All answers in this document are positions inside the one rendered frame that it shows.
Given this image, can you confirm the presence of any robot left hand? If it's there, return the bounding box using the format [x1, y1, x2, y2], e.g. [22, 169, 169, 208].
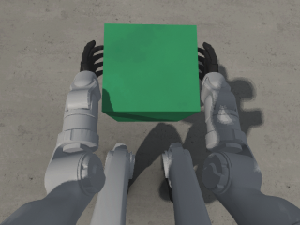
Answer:
[80, 40, 104, 78]

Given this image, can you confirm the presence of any robot right hand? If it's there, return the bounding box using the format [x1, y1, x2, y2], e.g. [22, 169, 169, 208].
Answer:
[197, 42, 218, 82]

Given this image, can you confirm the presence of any carton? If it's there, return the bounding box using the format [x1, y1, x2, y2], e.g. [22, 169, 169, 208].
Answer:
[101, 23, 201, 122]

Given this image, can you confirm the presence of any robot right forearm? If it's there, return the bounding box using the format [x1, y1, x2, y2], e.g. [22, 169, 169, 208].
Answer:
[200, 72, 263, 180]

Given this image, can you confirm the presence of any left robot upper arm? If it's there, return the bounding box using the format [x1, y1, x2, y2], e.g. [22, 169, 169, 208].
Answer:
[0, 152, 106, 225]

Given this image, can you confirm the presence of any robot right foot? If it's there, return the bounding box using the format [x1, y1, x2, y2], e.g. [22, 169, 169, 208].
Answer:
[164, 171, 173, 202]

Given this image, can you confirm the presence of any robot left forearm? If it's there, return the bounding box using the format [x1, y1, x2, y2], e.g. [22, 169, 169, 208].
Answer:
[44, 70, 102, 189]

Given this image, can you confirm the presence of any right robot upper arm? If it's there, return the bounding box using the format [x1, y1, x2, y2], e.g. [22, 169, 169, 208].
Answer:
[202, 151, 300, 225]

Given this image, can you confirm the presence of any left robot shin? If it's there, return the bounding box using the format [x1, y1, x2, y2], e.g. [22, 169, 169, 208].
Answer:
[104, 143, 128, 167]

